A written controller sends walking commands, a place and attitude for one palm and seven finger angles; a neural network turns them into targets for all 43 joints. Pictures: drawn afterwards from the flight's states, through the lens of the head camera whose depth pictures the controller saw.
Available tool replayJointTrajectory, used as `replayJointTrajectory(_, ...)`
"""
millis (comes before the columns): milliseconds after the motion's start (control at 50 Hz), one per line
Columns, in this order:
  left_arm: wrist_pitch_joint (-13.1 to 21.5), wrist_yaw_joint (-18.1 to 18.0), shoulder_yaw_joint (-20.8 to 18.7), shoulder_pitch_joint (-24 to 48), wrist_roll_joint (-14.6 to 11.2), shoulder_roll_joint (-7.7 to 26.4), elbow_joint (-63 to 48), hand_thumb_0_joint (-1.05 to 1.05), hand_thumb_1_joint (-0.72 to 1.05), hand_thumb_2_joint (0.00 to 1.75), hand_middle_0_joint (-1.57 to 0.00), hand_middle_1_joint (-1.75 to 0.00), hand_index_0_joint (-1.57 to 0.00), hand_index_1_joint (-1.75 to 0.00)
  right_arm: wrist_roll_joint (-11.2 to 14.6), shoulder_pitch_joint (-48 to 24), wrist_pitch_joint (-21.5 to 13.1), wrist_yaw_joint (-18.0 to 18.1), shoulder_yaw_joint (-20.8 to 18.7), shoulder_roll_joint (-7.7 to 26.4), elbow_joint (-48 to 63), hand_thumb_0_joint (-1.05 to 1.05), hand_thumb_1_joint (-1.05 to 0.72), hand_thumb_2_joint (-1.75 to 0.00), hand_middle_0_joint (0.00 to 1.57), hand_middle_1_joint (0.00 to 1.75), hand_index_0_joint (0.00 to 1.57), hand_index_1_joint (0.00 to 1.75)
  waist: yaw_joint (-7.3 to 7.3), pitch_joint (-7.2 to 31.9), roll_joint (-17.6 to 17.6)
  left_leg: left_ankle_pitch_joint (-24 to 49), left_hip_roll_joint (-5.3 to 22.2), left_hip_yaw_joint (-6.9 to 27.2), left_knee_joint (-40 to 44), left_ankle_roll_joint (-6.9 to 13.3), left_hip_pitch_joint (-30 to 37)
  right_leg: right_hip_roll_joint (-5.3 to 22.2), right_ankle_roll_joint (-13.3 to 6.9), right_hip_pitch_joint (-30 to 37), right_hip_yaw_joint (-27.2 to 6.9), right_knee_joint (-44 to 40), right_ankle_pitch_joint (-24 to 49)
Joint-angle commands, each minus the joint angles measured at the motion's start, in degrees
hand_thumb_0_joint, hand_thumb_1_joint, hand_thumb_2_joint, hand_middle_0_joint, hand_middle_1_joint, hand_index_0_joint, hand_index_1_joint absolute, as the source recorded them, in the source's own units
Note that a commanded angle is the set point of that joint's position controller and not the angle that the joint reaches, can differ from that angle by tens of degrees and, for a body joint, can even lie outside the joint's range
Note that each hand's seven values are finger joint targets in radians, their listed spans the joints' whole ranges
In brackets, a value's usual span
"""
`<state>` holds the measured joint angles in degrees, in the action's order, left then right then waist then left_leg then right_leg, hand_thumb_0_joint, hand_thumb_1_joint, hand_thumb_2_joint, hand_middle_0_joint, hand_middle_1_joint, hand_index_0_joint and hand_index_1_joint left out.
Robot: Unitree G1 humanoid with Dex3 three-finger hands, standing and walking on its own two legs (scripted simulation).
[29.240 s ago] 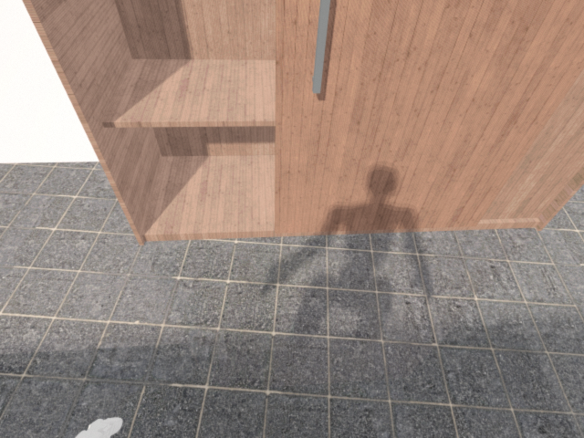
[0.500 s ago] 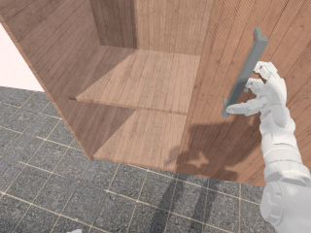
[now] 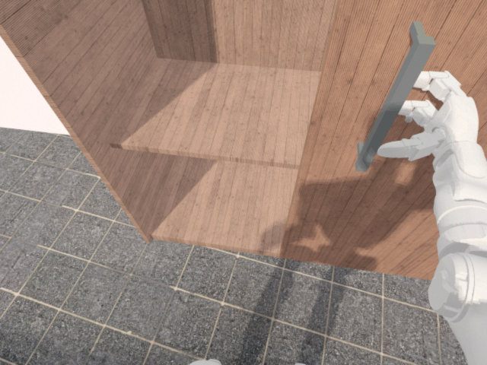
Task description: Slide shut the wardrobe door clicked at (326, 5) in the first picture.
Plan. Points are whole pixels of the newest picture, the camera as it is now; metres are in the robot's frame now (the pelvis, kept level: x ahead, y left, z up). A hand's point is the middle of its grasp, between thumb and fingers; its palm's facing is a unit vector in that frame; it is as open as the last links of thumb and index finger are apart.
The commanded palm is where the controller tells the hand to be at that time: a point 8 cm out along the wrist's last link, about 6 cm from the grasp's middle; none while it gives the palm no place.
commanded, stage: slide the fingers in behind the handle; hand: right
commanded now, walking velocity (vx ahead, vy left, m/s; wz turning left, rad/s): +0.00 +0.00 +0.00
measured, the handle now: (384, 109) +0.53 -0.14 +0.13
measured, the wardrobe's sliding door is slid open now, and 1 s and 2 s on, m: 0.56 0.56 0.56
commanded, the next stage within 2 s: grip the handle and tug to test in 1.72 s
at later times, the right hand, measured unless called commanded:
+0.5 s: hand (405, 130) +0.48 -0.17 +0.14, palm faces -0.02 +1.00 +0.02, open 14.0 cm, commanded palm +0.46 -0.21 +0.14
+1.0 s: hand (383, 125) +0.48 -0.14 +0.14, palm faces -0.04 +1.00 +0.01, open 14.0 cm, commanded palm +0.46 -0.18 +0.14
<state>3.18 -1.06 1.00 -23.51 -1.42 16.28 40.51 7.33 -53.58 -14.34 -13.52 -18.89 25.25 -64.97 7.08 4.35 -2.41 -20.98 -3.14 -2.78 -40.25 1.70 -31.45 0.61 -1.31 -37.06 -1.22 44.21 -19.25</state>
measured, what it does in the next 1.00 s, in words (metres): stands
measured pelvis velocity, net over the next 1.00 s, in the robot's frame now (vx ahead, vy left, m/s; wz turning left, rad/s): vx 0.01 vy -0.01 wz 0.01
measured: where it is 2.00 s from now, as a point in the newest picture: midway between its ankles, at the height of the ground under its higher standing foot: outside the picture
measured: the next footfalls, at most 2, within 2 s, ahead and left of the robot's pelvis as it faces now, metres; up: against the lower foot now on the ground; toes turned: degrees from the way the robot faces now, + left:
none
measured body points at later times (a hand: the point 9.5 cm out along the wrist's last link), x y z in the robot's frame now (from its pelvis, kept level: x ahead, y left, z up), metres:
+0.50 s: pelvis +0.01 -0.01 +0.00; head +0.06 -0.02 +0.45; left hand +0.05 +0.25 -0.11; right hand +0.47 -0.22 +0.14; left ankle -0.02 +0.10 -0.71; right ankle +0.02 -0.10 -0.71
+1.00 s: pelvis +0.01 -0.01 +0.00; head +0.07 -0.01 +0.45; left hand +0.04 +0.24 -0.12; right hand +0.48 -0.19 +0.14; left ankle -0.02 +0.10 -0.71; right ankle +0.02 -0.10 -0.71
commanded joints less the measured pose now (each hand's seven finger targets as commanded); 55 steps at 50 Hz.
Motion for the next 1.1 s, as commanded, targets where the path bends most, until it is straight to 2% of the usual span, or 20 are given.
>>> replayJointTrajectory(0,1.48,-0.62,-2.79,-5.68,-0.03,8.42,-4.78,0.0,0.9,0.9,-0.2,-0.3,-0.2,-0.3,1.08,-26.05,-2.19,0.13,-1.73,13.45,10.94,0.0,0.5,-0.3,0.3,1.2,0.3,1.2,1.61,19.7,-0.59,15.62,-0.16,2.49,6.23,-1.05,2.97,-1.0,-1.71,15.77,-1.14,-3.5,12.82)
replayJointTrajectory(140,1.14,-0.39,-2.8,-5.39,0.0,8.35,-5.77,0.0,0.9,0.9,-0.2,-0.3,-0.2,-0.3,1.19,-22.78,-2.42,0.31,-2.88,14.24,12.98,0.0,0.5,-0.3,0.3,1.2,0.3,1.2,0.32,20.2,-0.14,16.2,-0.3,2.31,5.8,-0.76,4.95,-1.07,-1.8,15.08,-1.02,-3.71,13.51)
replayJointTrajectory(240,1.31,-0.22,-2.94,-3.86,-0.31,7.87,-7.28,0.0,0.9,0.9,-0.2,-0.3,-0.2,-0.3,1.9,-20.98,-3.49,0.74,-1.22,11.66,21.39,0.0,0.5,-0.3,0.3,1.2,0.3,1.2,-0.46,23.25,-2.5,17.97,-0.64,1.95,5.41,-0.41,5.46,-0.83,-1.57,19.5,-0.97,-3.88,16.44)
replayJointTrajectory(260,1.33,-0.24,-3.06,-3.62,-0.43,7.78,-7.24,0.0,0.9,0.9,-0.2,-0.3,-0.2,-0.3,2.11,-18.99,-3.23,0.86,-1.67,11.51,20.97,0.0,0.5,-0.3,0.3,1.2,0.3,1.2,-0.6,23.21,-1.14,18.25,-0.65,1.95,5.67,-0.53,5.64,-0.66,-1.55,19.77,-1.08,-4.01,16.58)
replayJointTrajectory(320,1.54,-0.54,-3.01,-3.05,-0.66,7.78,-6.42,0.0,0.9,0.9,-0.2,-0.3,-0.2,-0.3,2.09,-21.13,-2.85,1.53,-0.55,10.42,20.87,0.0,0.5,-0.3,0.3,1.2,0.3,1.2,0.41,19.87,-1.02,16.04,-0.72,1.55,6.16,-0.58,3.39,-0.43,-1.37,19.97,-1.41,-4.54,14.91)
replayJointTrajectory(380,2.04,-0.49,-2.88,-2.55,-0.55,7.4,-6.11,0.0,0.9,0.9,-0.2,-0.3,-0.2,-0.3,1.69,-22.79,-2.97,2.53,2.31,7.19,23.67,0.0,0.5,-0.3,0.3,1.2,0.3,1.2,0.65,21.0,-4.18,16.5,-0.69,0.96,5.66,-0.22,1.8,-0.34,-0.91,23.59,-2.14,-4.39,17.69)
replayJointTrajectory(420,2.36,-0.46,-3.05,-2.51,-0.41,7.49,-5.45,0.0,0.9,0.9,-0.2,-0.3,-0.2,-0.3,1.66,-23.14,-2.81,3.29,2.56,6.4,23.23,0.0,0.5,-0.3,0.3,1.2,0.3,1.2,0.89,20.52,-4.0,15.54,-0.77,0.7,5.77,-0.21,0.46,-0.14,-0.66,24.52,-2.55,-4.45,17.66)
replayJointTrajectory(460,2.36,-0.36,-2.93,-2.55,-0.37,7.68,-5.32,0.0,0.9,0.9,-0.2,-0.3,-0.2,-0.3,1.71,-20.84,-2.23,3.78,1.89,6.57,20.36,0.0,0.5,-0.3,0.3,1.2,0.3,1.2,0.52,19.37,-0.79,15.6,-0.78,0.52,5.68,-0.18,1.32,-0.23,-0.73,22.61,-2.71,-4.74,17.2)
replayJointTrajectory(500,2.63,-0.17,-2.91,-2.12,-0.29,7.34,-5.16,0.0,0.9,0.9,-0.2,-0.3,-0.2,-0.3,1.54,-23.79,-2.13,4.07,4.7,3.22,20.97,0.0,0.5,-0.3,0.3,1.2,0.3,1.2,1.19,18.86,-2.43,14.77,-0.68,0.32,5.58,-0.18,-0.19,-0.26,-0.51,23.41,-2.89,-4.75,16.72)
replayJointTrajectory(540,2.57,-0.17,-2.96,-2.86,0.0,7.75,-4.82,0.0,0.9,0.9,-0.2,-0.3,-0.2,-0.3,1.26,-22.65,-2.16,4.82,1.96,6.05,18.95,0.0,0.5,-0.3,0.3,1.2,0.3,1.2,0.4,19.71,-0.22,14.94,-0.74,0.41,5.35,-0.04,0.73,-0.33,-0.59,22.76,-3.09,-4.46,17.33)
replayJointTrajectory(580,2.52,-0.05,-2.83,-2.46,0.07,7.46,-5.18,0.0,0.9,0.9,-0.2,-0.3,-0.2,-0.3,1.11,-23.39,-2.19,5.07,2.65,5.03,18.29,0.0,0.5,-0.3,0.3,1.2,0.3,1.2,0.67,19.62,-0.35,15.78,-0.54,0.58,5.14,-0.21,1.0,-0.4,-0.58,22.1,-2.81,-4.5,17.3)
replayJointTrajectory(640,2.46,0.23,-2.94,-2.81,0.3,7.49,-5.66,0.0,0.9,0.9,-0.2,-0.3,-0.2,-0.3,0.56,-23.17,-3.12,5.31,1.88,6.15,20.52,0.0,0.5,-0.3,0.3,1.2,0.3,1.2,-0.26,22.57,-1.77,17.97,-0.64,0.69,4.22,0.09,2.25,-0.44,-0.43,23.45,-2.81,-3.78,20.69)
replayJointTrajectory(700,2.42,0.45,-3.14,-2.51,0.21,7.04,-5.66,0.0,0.9,0.9,-0.2,-0.3,-0.2,-0.3,0.85,-22.92,-2.97,5.48,3.51,3.34,20.68,0.0,0.5,-0.3,0.3,1.2,0.3,1.2,0.29,22.19,-1.29,18.96,-0.78,0.65,4.39,-0.2,1.51,-0.25,-0.35,24.15,-2.68,-3.45,21.76)
replayJointTrajectory(740,2.09,0.34,-3.2,-2.98,0.17,7.39,-5.53,0.0,0.9,0.9,-0.2,-0.3,-0.2,-0.3,0.82,-22.49,-2.71,5.53,2.24,5.17,20.24,0.0,0.5,-0.3,0.3,1.2,0.3,1.2,0.15,21.98,0.82,19.41,-0.86,0.78,4.52,-0.17,2.94,-0.42,-0.63,22.74,-2.56,-3.49,21.33)
replayJointTrajectory(800,2.22,0.48,-3.26,-2.45,-0.02,6.9,-5.6,0.0,0.9,0.9,-0.2,-0.3,-0.2,-0.3,0.9,-22.8,-2.4,5.4,4.92,1.8,21.8,0.0,0.5,-0.3,0.3,1.2,0.3,1.2,0.34,21.57,-2.59,18.24,-0.87,0.39,4.6,-0.06,1.01,-0.23,-0.25,24.56,-2.76,-3.72,21.35)
replayJointTrajectory(880,2.55,0.56,-3.37,-2.58,0.03,6.7,-5.14,0.0,0.9,0.9,-0.2,-0.3,-0.2,-0.3,1.4,-23.32,-1.9,6.25,6.59,-0.78,23.6,0.0,0.5,-0.3,0.3,1.2,0.3,1.2,0.61,22.45,-1.99,18.5,-1.05,0.13,4.8,-0.05,0.91,-0.19,-0.21,25.95,-3.22,-3.75,22.48)
replayJointTrajectory(920,2.63,0.5,-3.46,-2.66,0.14,6.88,-4.74,0.0,0.9,0.9,-0.2,-0.3,-0.2,-0.3,1.39,-22.66,-1.68,7.03,4.45,1.39,23.21,0.0,0.5,-0.3,0.3,1.2,0.3,1.2,0.02,22.25,-1.4,18.56,-0.93,0.28,4.96,-0.06,1.89,-0.24,-0.15,24.93,-2.99,-4.02,21.67)
replayJointTrajectory(1020,2.63,0.68,-3.13,-2.5,0.4,6.61,-4.62,0.0,0.9,0.9,-0.2,-0.3,-0.2,-0.3,0.18,-23.78,-1.69,8.94,5.16,0.37,21.46,0.0,0.5,-0.3,0.3,1.2,0.3,1.2,0.57,19.43,-0.23,17.28,-0.86,0.56,5.39,-0.32,1.67,-0.58,-0.4,22.34,-2.42,-4.74,18.35)
replayJointTrajectory(1040,2.61,0.62,-3.2,-3.01,0.62,6.79,-4.23,0.0,0.9,0.9,-0.2,-0.3,-0.2,-0.3,-0.24,-23.87,-1.95,9.47,3.11,2.59,20.58,0.0,0.5,-0.3,0.3,1.2,0.3,1.2,0.09,19.66,0.67,17.5,-0.83,0.72,5.21,-0.2,2.57,-0.69,-0.59,21.29,-2.28,-4.45,18.26)
replayJointTrajectory(1080,2.67,0.64,-3.09,-3.03,0.49,6.5,-4.48,0.0,0.9,0.9,-0.2,-0.3,-0.2,-0.3,-0.5,-24.21,-2.26,9.23,4.97,0.65,19.07,0.0,0.5,-0.3,0.3,1.2,0.3,1.2,0.9,18.9,2.13,17.82,-0.76,1.02,5.47,-0.51,2.83,-0.83,-0.82,20.39,-1.94,-4.61,16.95)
